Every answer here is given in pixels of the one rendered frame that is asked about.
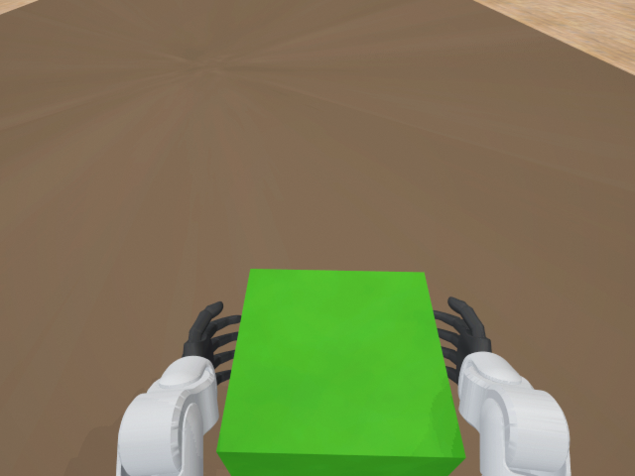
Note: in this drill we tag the left robot hand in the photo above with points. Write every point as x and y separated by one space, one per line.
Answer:
201 344

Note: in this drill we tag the carton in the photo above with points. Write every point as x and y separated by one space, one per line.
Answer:
338 373

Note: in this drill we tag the robot right forearm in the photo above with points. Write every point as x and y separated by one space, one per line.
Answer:
523 432

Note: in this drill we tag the right robot hand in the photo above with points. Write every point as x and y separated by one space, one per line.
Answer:
472 336

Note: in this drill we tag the robot left forearm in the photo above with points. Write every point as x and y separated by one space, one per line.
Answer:
161 433

